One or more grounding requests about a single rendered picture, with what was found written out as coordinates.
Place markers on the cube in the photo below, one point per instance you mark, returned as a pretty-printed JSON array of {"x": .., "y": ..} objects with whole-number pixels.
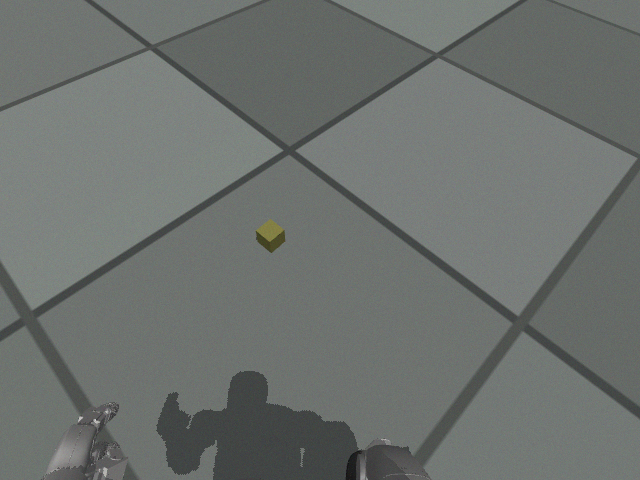
[{"x": 270, "y": 235}]

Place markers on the right robot foot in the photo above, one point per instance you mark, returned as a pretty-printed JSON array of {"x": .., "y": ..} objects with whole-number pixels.
[{"x": 351, "y": 466}]

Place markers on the left robot hand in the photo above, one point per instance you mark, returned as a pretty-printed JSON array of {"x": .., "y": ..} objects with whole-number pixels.
[{"x": 77, "y": 448}]

